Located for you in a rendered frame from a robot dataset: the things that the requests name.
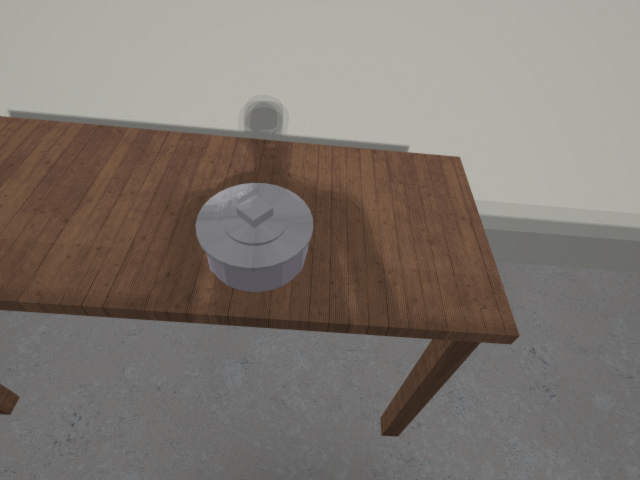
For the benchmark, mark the pot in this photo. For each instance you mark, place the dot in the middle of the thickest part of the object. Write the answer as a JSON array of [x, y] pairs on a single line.
[[258, 281]]

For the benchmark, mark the lid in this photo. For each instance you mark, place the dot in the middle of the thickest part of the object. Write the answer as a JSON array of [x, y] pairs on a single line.
[[232, 242]]

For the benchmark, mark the table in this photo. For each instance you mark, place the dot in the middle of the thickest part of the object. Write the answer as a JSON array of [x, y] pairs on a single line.
[[99, 220]]

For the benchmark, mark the knob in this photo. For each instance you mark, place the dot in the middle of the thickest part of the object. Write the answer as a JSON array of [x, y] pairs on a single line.
[[254, 211]]

